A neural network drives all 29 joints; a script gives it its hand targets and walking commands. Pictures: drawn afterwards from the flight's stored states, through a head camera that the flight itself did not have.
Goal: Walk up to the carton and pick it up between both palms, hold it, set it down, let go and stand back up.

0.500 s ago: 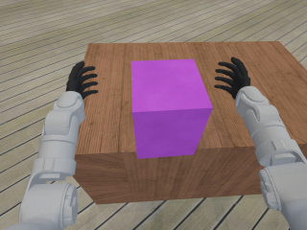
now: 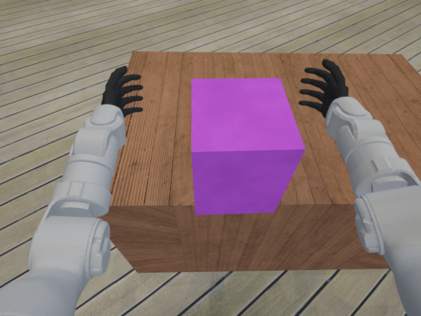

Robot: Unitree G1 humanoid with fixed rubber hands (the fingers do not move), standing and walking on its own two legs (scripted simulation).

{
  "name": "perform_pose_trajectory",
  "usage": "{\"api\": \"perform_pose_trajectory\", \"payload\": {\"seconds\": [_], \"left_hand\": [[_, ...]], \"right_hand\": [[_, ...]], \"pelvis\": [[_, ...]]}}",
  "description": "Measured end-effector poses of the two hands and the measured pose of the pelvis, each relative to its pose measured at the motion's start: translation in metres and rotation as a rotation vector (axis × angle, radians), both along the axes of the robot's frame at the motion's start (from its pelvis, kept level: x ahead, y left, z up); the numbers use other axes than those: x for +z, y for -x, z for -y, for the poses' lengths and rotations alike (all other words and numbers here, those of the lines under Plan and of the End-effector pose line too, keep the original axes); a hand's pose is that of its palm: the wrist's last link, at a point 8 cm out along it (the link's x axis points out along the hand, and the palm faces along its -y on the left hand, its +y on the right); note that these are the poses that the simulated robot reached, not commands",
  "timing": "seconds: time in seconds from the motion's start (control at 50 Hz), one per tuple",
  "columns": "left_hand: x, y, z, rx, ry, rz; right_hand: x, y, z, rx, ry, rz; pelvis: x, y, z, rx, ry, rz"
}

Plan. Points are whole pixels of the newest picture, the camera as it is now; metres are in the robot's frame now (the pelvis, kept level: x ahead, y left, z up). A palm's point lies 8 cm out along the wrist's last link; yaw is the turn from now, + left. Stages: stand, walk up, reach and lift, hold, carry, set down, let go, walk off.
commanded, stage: reach and lift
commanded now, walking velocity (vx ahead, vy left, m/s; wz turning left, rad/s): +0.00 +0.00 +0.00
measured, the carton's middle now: (235, 150) +0.47 +0.00 +0.01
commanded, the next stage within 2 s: none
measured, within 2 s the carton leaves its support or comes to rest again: neither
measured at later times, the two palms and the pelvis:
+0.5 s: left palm (129, 147) +0.40 +0.22 +0.06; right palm (311, 135) +0.46 -0.16 +0.08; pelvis -0.01 +0.00 -0.01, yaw +0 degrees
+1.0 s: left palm (150, 147) +0.42 +0.18 +0.05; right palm (304, 137) +0.46 -0.15 +0.08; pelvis -0.01 +0.00 -0.02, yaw -1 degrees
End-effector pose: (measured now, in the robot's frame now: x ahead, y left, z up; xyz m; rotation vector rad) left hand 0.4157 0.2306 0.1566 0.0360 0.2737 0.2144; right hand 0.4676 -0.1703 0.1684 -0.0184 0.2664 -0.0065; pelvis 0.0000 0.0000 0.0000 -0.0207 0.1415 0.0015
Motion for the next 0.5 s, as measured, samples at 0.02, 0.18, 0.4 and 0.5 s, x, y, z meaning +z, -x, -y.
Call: {"api": "perform_pose_trajectory", "payload": {"seconds": [0.02,0.18,0.4,0.5], "left_hand": [[-0.005,0.001,0.0,0.001,0.0,-0.001],[-0.047,0.011,-0.002,0.016,0.006,-0.004],[-0.085,0.013,0.005,0.023,0.011,0.012],[-0.095,0.011,0.009,0.025,0.019,0.017]], "right_hand": [[-0.005,0.001,-0.001,0.0,0.002,-0.003],[-0.045,0.006,-0.012,0.019,0.017,-0.011],[-0.075,0.006,-0.017,0.019,0.027,-0.002],[-0.084,0.006,-0.014,0.014,0.032,-0.001]], "pelvis": [[0.0,0.0,0.0,0.001,0.0,-0.002],[-0.002,0.0,-0.001,0.005,0.003,-0.042],[-0.009,0.005,-0.001,0.005,0.005,-0.141],[-0.013,0.007,0.0,0.001,0.004,-0.182]]}}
